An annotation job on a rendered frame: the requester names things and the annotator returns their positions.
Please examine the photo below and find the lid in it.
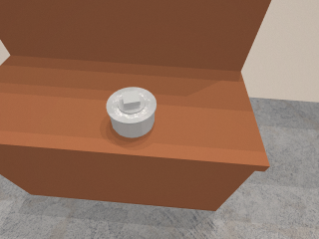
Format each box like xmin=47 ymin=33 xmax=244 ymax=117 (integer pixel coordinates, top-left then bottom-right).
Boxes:
xmin=106 ymin=87 xmax=157 ymax=125

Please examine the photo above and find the pot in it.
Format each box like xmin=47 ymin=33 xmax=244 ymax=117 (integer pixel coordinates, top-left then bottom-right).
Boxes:
xmin=110 ymin=114 xmax=155 ymax=138

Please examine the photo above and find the table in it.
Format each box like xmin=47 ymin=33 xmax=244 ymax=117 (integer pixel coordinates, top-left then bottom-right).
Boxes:
xmin=0 ymin=0 xmax=271 ymax=211

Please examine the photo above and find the knob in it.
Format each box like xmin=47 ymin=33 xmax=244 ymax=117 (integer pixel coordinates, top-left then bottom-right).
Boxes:
xmin=122 ymin=91 xmax=141 ymax=108

